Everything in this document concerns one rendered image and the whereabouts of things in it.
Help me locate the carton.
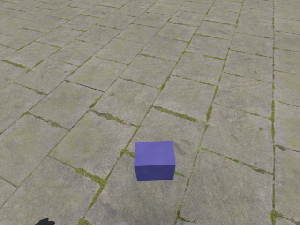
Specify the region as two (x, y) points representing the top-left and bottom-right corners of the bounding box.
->
(134, 141), (176, 181)

